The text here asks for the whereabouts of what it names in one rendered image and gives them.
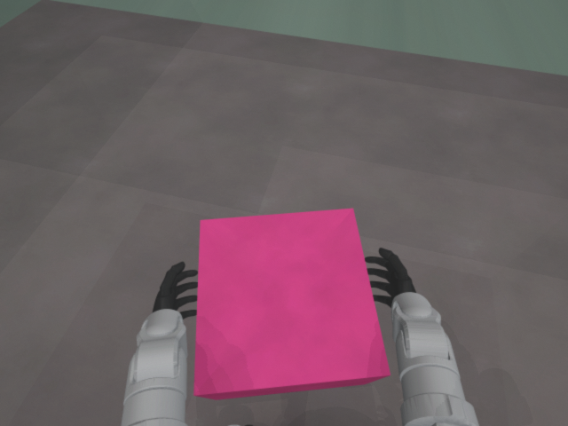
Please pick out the right robot hand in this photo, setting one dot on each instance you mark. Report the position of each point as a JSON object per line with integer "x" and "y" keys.
{"x": 399, "y": 281}

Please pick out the left robot hand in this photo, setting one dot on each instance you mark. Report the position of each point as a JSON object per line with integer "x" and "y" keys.
{"x": 166, "y": 298}

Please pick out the right robot forearm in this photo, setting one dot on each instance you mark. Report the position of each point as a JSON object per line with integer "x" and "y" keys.
{"x": 431, "y": 383}

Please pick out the carton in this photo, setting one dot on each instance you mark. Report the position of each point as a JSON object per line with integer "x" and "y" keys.
{"x": 284, "y": 304}

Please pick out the left robot forearm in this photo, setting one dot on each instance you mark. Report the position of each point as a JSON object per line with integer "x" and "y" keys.
{"x": 156, "y": 385}

